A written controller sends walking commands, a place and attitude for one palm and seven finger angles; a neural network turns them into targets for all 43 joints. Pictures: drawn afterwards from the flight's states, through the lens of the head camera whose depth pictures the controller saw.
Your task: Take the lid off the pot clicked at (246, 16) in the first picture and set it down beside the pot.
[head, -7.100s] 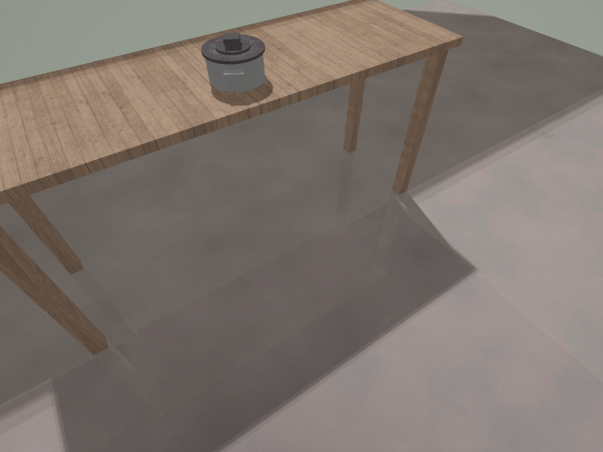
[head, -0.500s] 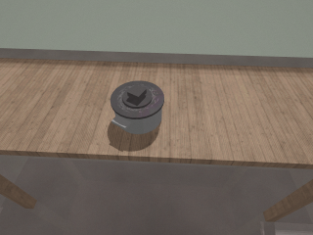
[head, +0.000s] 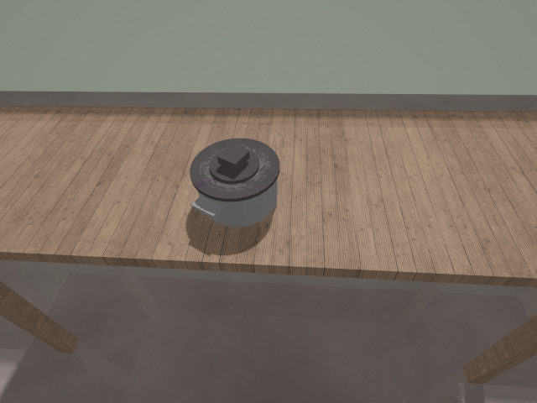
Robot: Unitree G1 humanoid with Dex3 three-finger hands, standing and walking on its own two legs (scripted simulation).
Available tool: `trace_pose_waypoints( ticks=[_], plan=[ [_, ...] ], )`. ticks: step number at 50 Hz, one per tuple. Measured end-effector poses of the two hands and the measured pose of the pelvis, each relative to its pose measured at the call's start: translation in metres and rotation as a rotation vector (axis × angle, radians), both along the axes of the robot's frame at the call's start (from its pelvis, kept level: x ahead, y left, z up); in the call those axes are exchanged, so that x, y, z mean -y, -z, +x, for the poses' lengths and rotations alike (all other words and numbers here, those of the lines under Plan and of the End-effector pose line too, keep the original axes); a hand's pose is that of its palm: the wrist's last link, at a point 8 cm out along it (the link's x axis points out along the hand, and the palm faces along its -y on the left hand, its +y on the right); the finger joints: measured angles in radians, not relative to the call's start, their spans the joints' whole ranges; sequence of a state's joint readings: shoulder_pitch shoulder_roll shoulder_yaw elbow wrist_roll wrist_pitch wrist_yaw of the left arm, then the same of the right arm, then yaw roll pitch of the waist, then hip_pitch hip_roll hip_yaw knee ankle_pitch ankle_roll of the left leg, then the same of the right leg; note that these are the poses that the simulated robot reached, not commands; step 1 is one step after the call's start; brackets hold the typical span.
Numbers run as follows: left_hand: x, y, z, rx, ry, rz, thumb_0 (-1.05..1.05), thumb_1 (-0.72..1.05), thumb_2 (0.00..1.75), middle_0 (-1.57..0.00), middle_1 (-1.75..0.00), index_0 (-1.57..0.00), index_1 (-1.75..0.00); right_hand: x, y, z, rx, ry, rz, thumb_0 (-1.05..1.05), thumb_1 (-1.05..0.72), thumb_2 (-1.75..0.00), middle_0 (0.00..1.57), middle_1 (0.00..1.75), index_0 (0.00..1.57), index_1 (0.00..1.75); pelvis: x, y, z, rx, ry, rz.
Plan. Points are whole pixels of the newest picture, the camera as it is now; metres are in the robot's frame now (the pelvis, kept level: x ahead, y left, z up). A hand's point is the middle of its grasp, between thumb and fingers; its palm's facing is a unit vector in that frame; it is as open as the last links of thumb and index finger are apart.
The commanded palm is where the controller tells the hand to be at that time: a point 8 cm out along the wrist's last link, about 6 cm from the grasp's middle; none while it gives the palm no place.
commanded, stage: come to a stop and stand still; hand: left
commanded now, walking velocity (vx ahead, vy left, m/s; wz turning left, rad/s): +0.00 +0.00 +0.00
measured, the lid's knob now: (233, 157) +0.51 +0.09 +0.09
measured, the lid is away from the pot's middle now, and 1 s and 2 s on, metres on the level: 0.00 0.00 0.00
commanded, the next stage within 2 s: look again from close up in 0.36 s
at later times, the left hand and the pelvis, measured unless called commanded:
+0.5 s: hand out of the picture +0.00 +0.19 -0.16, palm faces +0.02 -0.97 -0.24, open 7.4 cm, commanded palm none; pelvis -0.03 +0.01 +0.00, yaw +0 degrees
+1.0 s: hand out of the picture -0.03 +0.18 -0.17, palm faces +0.03 -0.98 -0.19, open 7.4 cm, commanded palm none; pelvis -0.02 +0.02 +0.01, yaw -1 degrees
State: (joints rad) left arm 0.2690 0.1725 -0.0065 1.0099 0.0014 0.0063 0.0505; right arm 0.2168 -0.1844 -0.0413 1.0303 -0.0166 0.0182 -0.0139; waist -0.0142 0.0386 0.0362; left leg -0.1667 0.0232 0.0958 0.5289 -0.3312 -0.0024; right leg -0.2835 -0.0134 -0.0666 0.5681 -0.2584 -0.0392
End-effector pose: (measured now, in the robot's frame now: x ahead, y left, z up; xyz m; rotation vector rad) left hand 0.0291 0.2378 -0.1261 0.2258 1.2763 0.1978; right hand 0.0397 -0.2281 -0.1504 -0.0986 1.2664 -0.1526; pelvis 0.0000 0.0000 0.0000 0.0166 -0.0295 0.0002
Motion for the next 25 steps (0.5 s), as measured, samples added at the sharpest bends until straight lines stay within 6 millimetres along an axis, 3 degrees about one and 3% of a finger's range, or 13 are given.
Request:
trace_pose_waypoints(
  ticks=[5, 9, 16, 25],
  plan=[
    [0.010, -0.003, -0.016, -0.003, -0.006, -0.014, 0.01, 0.90, 0.90, -0.20, -0.30, -0.20, -0.30, 0.010, -0.005, 0.010, 0.048, -0.034, -0.010, 0.00, -0.92, -0.90, 0.20, 0.30, 0.20, 0.30, 0.003, -0.003, -0.011, -0.002, -0.008, -0.003],
    [0.012, -0.002, -0.024, -0.001, -0.014, -0.022, 0.01, 0.91, 0.90, -0.21, -0.30, -0.20, -0.30, 0.012, -0.008, 0.001, 0.044, -0.046, -0.014, 0.00, -0.92, -0.90, 0.20, 0.30, 0.20, 0.30, 0.004, -0.004, -0.017, -0.001, -0.010, -0.003],
    [0.009, -0.001, -0.030, -0.001, -0.011, -0.031, 0.01, 0.91, 0.90, -0.21, -0.30, -0.20, -0.30, 0.004, -0.005, -0.041, -0.042, -0.031, 0.000, 0.00, -0.91, -0.90, 0.20, 0.30, 0.20, 0.30, 0.001, -0.005, -0.023, -0.003, -0.010, -0.002],
    [0.004, 0.002, -0.039, -0.028, -0.010, -0.036, 0.01, 0.91, 0.90, -0.20, -0.30, -0.20, -0.30, -0.022, 0.000, -0.101, -0.179, 0.016, 0.043, 0.00, -0.91, -0.90, 0.20, 0.30, 0.20, 0.30, -0.006, -0.005, -0.025, -0.008, -0.005, -0.001]
  ],
)
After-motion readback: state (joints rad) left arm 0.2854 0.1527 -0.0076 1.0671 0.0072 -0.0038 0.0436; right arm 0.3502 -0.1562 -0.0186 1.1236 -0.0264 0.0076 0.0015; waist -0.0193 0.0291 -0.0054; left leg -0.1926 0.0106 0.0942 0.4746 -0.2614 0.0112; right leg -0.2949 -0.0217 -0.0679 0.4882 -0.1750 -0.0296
